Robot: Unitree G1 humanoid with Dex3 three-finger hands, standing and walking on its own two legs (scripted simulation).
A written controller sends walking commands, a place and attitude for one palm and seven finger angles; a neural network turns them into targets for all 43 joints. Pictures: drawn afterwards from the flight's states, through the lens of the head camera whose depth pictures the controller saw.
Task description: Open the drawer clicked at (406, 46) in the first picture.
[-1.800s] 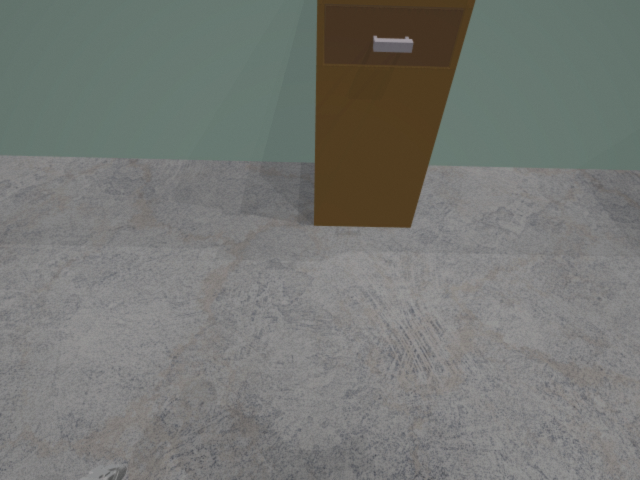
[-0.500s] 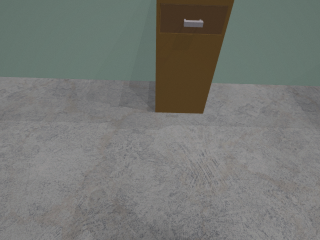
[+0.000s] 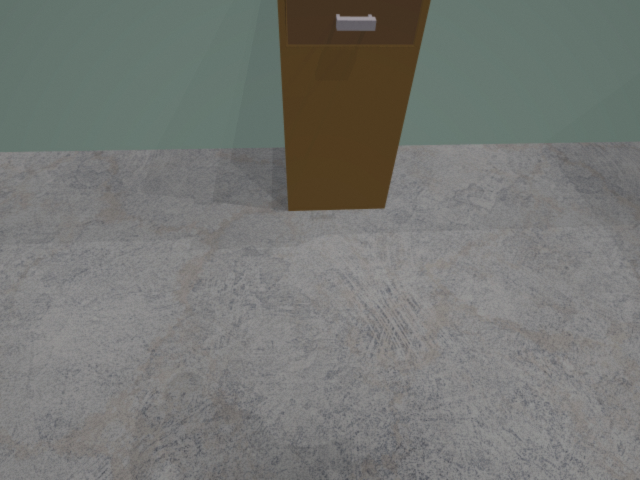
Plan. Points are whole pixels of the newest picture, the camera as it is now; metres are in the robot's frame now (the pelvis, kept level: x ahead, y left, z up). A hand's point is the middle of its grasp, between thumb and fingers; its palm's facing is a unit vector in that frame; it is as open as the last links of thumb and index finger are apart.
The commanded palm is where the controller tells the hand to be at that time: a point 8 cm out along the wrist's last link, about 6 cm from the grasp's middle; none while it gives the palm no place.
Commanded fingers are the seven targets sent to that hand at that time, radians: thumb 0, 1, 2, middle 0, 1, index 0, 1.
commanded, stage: walk to a spot facing it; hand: left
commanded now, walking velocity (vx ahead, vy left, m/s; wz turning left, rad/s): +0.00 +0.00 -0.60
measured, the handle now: (354, 20) +1.25 -0.01 +0.03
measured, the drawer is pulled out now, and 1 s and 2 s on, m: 0.00 0.00 0.00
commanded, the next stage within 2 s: turn to face it in 1.88 s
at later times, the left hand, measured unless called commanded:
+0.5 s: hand out of the picture +0.06 +0.19 -0.16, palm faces -0.14 -0.97 -0.21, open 7.4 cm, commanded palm none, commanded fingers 0.00 0.90 0.90 -0.20 -0.30 -0.20 -0.30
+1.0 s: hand (296, 311) +0.42 +0.07 -0.16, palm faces -0.58 -0.80 -0.16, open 7.4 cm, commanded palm none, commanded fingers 0.00 0.90 0.90 -0.20 -0.30 -0.20 -0.30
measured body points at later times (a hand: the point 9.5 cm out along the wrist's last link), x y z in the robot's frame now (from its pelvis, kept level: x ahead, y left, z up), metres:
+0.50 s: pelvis +0.04 +0.00 +0.01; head +0.07 -0.01 +0.46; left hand +0.06 +0.24 -0.14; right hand +0.09 -0.28 -0.12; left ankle +0.09 +0.14 -0.69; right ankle +0.00 -0.10 -0.74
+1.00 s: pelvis +0.20 -0.01 +0.00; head +0.25 -0.01 +0.45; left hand +0.45 +0.12 -0.15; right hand -0.01 -0.15 -0.13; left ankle +0.13 +0.13 -0.74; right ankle +0.24 -0.20 -0.68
